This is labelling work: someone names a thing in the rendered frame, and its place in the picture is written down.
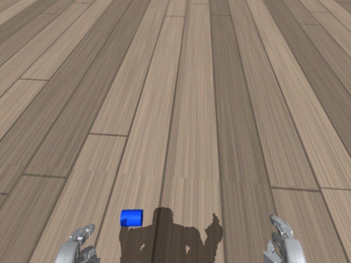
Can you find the can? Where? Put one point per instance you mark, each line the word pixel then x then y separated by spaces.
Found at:
pixel 131 218

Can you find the left robot hand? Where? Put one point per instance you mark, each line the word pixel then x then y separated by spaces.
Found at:
pixel 70 251

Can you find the right robot hand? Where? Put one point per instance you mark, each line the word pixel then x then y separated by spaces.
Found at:
pixel 290 248

